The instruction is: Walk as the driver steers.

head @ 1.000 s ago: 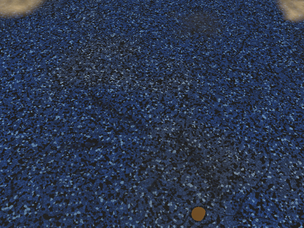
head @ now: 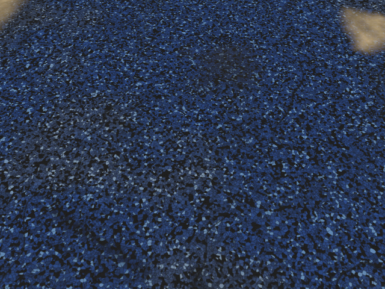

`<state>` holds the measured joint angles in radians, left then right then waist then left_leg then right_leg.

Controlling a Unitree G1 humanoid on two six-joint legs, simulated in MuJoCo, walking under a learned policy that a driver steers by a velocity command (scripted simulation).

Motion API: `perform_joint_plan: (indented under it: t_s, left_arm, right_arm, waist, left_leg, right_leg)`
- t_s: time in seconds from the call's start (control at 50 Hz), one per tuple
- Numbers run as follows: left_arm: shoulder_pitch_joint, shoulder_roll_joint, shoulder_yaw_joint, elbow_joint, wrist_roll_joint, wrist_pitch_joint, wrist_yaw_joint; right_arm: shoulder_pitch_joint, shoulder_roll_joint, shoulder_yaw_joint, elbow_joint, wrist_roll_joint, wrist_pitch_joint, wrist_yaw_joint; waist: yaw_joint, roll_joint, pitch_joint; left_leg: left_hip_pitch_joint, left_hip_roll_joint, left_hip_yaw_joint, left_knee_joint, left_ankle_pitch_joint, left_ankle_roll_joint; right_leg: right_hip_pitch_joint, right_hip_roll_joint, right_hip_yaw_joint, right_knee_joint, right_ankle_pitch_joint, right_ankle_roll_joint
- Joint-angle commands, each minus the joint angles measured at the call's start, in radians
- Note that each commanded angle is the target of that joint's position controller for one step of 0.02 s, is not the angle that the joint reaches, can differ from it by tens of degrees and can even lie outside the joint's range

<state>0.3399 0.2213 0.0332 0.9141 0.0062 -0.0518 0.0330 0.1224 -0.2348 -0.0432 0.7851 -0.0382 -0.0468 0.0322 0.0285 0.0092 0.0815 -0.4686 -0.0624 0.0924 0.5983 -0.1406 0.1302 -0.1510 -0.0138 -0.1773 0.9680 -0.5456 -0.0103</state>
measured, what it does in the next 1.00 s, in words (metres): walks ahead: right foot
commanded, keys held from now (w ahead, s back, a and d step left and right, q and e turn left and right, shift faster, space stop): no key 1.00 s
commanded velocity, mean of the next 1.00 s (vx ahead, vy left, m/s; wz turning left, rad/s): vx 0.05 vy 0.00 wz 0.11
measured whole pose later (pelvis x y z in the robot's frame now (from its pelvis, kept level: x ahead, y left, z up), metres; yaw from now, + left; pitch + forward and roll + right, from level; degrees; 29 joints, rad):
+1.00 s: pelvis +0.10 -0.06 +0.03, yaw +5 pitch -2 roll +0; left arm 0.27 0.16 0.00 1.10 0.01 -0.01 0.04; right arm 0.26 -0.18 0.00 1.13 -0.01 0.01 -0.04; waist -0.01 0.00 0.03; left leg -0.16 -0.05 -0.03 0.36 -0.17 0.02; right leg -0.10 0.05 -0.01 0.36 -0.24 -0.05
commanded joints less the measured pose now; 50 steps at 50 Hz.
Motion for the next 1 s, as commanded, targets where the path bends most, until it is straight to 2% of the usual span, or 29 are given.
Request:
perform_joint_plan:
  t_s: [0.02,0.04,0.06,0.08,0.1,0.12,0.16,0.24,0.3,0.36,0.4,0.44,0.46,0.48,0.5,0.52,0.56,0.58,0.64,0.68,0.8,1.0]
  left_arm:
    - [0.043,0.111,0.018,-0.100,-0.002,0.002,-0.002]
    - [-0.008,0.116,0.018,-0.107,0.005,0.002,-0.003]
    - [-0.027,0.120,0.022,-0.105,0.019,0.010,-0.004]
    - [0.000,0.115,0.022,-0.099,0.029,0.032,-0.006]
    - [0.020,0.103,0.022,-0.089,0.031,0.053,-0.007]
    - [0.037,0.088,0.019,-0.085,0.026,0.063,-0.009]
    - [0.042,0.076,0.018,-0.078,0.019,0.072,-0.010]
    - [-0.035,0.086,0.023,-0.084,0.021,0.087,-0.006]
    - [-0.084,0.082,0.022,-0.084,0.016,0.093,-0.002]
    - [-0.087,0.075,0.019,-0.071,0.009,0.089,0.006]
    - [-0.064,0.068,0.016,-0.054,0.005,0.083,0.014]
    - [-0.006,0.051,0.008,-0.025,0.009,0.068,0.021]
    - [0.004,0.084,0.010,-0.019,0.023,0.053,0.025]
    - [-0.050,0.159,0.020,-0.027,0.024,0.044,0.023]
    - [-0.099,0.103,0.006,-0.024,0.014,0.038,0.009]
    - [-0.115,0.074,-0.004,-0.021,0.012,0.031,0.001]
    - [-0.088,0.084,-0.002,0.005,0.004,0.028,0.003]
    - [-0.071,0.081,-0.003,0.021,0.001,0.027,0.008]
    - [-0.045,0.070,-0.004,0.054,0.002,0.030,0.009]
    - [-0.044,0.067,-0.006,0.069,0.003,0.032,0.009]
    - [-0.042,0.054,-0.012,0.115,0.003,0.032,0.011]
    - [-0.019,0.028,-0.027,0.176,0.003,0.034,0.013]
  right_arm:
    - [0.253,-0.236,-0.077,-0.008,0.050,0.019,-0.033]
    - [0.168,-0.157,-0.053,-0.018,0.051,0.030,-0.038]
    - [0.128,-0.110,-0.037,-0.018,0.049,0.034,-0.041]
    - [0.109,-0.091,-0.029,-0.018,0.049,0.034,-0.044]
    - [0.112,-0.093,-0.026,-0.011,0.038,0.030,-0.041]
    - [0.116,-0.109,-0.028,-0.005,0.028,0.022,-0.038]
    - [0.114,-0.129,-0.032,0.000,0.019,0.014,-0.034]
    - [0.119,-0.120,-0.025,0.013,0.016,0.024,-0.034]
    - [0.131,-0.118,-0.022,0.028,0.011,0.034,-0.037]
    - [0.129,-0.110,-0.018,0.043,0.005,0.041,-0.041]
    - [0.123,-0.107,-0.014,0.054,0.007,0.046,-0.047]
    - [0.115,-0.094,-0.005,0.067,0.020,0.049,-0.055]
    - [0.137,-0.059,0.006,0.069,0.024,0.043,-0.055]
    - [0.198,-0.026,0.011,0.076,0.037,0.039,-0.050]
    - [0.177,-0.040,0.010,0.104,0.032,0.044,-0.052]
    - [0.168,-0.051,0.009,0.119,0.027,0.044,-0.053]
    - [0.147,-0.083,0.000,0.142,0.028,0.043,-0.052]
    - [0.146,-0.083,0.000,0.151,0.026,0.042,-0.050]
    - [0.154,-0.055,0.009,0.193,0.030,0.038,-0.055]
    - [0.153,-0.047,0.012,0.217,0.030,0.039,-0.060]
    - [0.160,-0.035,0.020,0.277,0.031,0.043,-0.068]
    - [0.178,-0.021,0.032,0.343,0.031,0.048,-0.075]
  waist:
    - [-0.093,0.028,-0.383]
    - [-0.065,-0.007,-0.231]
    - [-0.035,-0.031,-0.155]
    - [-0.010,-0.017,-0.133]
    - [0.000,-0.004,-0.135]
    - [0.009,0.002,-0.147]
    - [0.014,0.021,-0.171]
    - [-0.016,0.073,-0.153]
    - [-0.042,0.089,-0.125]
    - [-0.052,0.097,-0.103]
    - [-0.044,0.094,-0.098]
    - [-0.005,0.051,-0.091]
    - [-0.021,-0.011,-0.103]
    - [-0.092,-0.139,-0.094]
    - [-0.084,-0.130,-0.070]
    - [-0.081,-0.123,-0.074]
    - [-0.056,-0.120,-0.061]
    - [-0.052,-0.113,-0.054]
    - [-0.041,-0.046,-0.048]
    - [-0.037,-0.028,-0.042]
    - [-0.035,-0.009,-0.039]
    - [-0.037,-0.016,-0.025]
  left_leg:
    - [0.640,0.435,-0.505,-0.142,0.909,0.308]
    - [0.476,0.376,-0.436,-0.209,0.735,0.255]
    - [0.370,0.324,-0.384,-0.251,0.664,0.206]
    - [0.281,0.291,-0.328,-0.280,0.633,0.178]
    - [0.223,0.268,-0.292,-0.293,0.638,0.161]
    - [0.204,0.251,-0.266,-0.295,0.666,0.153]
    - [0.204,0.234,-0.237,-0.303,0.642,0.139]
    - [0.232,0.217,-0.256,-0.351,0.304,0.100]
    - [0.237,0.225,-0.295,-0.378,0.075,0.094]
    - [0.228,0.232,-0.324,-0.363,-0.002,0.097]
    - [0.232,0.238,-0.345,-0.329,0.020,0.092]
    - [0.189,0.219,-0.340,-0.275,0.057,0.039]
    - [0.156,0.188,-0.322,-0.234,0.047,-0.010]
    - [0.150,0.082,-0.220,-0.205,-0.052,-0.049]
    - [0.267,0.057,-0.190,-0.232,-0.080,-0.064]
    - [0.330,0.073,-0.209,-0.256,-0.023,-0.067]
    - [0.353,0.099,-0.227,-0.257,0.057,-0.061]
    - [0.341,0.108,-0.233,-0.260,0.076,-0.060]
    - [0.304,0.112,-0.233,-0.280,0.069,-0.069]
    - [0.303,0.112,-0.233,-0.288,0.067,-0.075]
    - [0.315,0.119,-0.231,-0.288,0.082,-0.080]
    - [0.321,0.128,-0.225,-0.281,0.078,-0.085]
  right_leg:
    - [-0.447,0.001,0.218,0.517,0.043,0.020]
    - [-0.450,-0.030,0.206,0.428,0.098,0.021]
    - [-0.421,-0.048,0.207,0.354,0.119,0.025]
    - [-0.352,-0.057,0.205,0.291,0.136,0.030]
    - [-0.295,-0.047,0.193,0.258,0.152,0.033]
    - [-0.268,-0.037,0.185,0.229,0.168,0.034]
    - [-0.258,-0.031,0.183,0.165,0.201,0.036]
    - [-0.287,-0.043,0.191,-0.001,0.243,0.041]
    - [-0.263,-0.038,0.192,-0.121,0.231,0.037]
    - [-0.199,-0.015,0.182,-0.238,0.180,0.025]
    - [-0.138,0.003,0.173,-0.353,0.169,0.010]
    - [0.007,-0.005,0.183,-0.615,0.333,-0.011]
    - [0.074,-0.096,0.290,-0.685,0.385,-0.029]
    - [0.036,-0.216,0.431,-0.701,0.498,-0.077]
    - [-0.091,-0.230,0.414,-0.691,0.527,-0.103]
    - [-0.110,-0.184,0.378,-0.694,0.457,-0.081]
    - [-0.092,-0.115,0.323,-0.700,0.382,-0.044]
    - [-0.074,-0.105,0.313,-0.697,0.396,-0.043]
    - [-0.017,-0.099,0.299,-0.677,0.428,-0.051]
    - [-0.010,-0.097,0.297,-0.674,0.431,-0.055]
    - [0.000,-0.090,0.292,-0.673,0.449,-0.059]
    - [-0.004,-0.080,0.289,-0.681,0.449,-0.060]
